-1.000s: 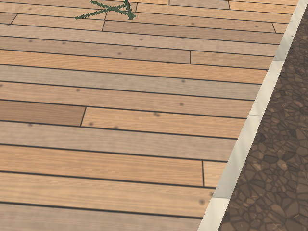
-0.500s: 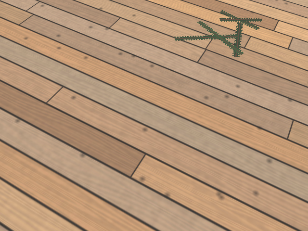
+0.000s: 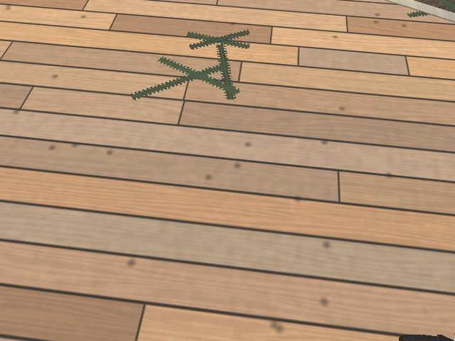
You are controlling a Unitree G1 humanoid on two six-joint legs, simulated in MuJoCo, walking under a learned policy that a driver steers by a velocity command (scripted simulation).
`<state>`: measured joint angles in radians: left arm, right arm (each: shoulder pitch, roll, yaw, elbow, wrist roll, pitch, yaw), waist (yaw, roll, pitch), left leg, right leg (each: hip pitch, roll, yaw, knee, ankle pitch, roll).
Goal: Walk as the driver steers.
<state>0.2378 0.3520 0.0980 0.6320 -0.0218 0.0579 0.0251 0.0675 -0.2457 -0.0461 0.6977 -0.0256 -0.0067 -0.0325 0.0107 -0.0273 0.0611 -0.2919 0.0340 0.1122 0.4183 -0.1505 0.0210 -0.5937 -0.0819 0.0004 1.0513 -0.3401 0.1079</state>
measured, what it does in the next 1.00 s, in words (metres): steps on the spot, turning right: right foot, then left foot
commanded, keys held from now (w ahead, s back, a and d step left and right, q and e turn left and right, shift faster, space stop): e+shift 0.58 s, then q+shift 0.42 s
